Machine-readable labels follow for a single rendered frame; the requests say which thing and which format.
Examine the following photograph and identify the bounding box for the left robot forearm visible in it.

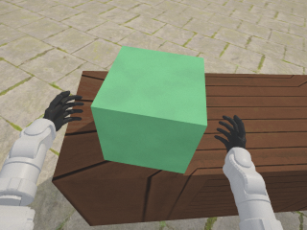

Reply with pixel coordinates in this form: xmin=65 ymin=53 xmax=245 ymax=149
xmin=0 ymin=118 xmax=57 ymax=207

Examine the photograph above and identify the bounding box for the left robot hand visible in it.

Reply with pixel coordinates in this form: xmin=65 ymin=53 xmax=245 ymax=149
xmin=43 ymin=90 xmax=84 ymax=131

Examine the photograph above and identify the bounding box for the right robot hand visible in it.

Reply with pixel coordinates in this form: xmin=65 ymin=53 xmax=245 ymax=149
xmin=214 ymin=115 xmax=247 ymax=153

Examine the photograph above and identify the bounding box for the left robot upper arm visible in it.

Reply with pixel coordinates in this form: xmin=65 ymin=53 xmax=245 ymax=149
xmin=0 ymin=205 xmax=35 ymax=230

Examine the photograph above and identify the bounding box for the pedestal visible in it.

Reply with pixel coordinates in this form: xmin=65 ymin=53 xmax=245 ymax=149
xmin=52 ymin=71 xmax=307 ymax=226

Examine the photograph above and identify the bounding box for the carton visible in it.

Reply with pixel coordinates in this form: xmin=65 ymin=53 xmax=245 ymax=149
xmin=90 ymin=45 xmax=207 ymax=173

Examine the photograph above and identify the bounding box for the right robot forearm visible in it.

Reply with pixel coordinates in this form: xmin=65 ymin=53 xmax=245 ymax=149
xmin=223 ymin=147 xmax=283 ymax=230

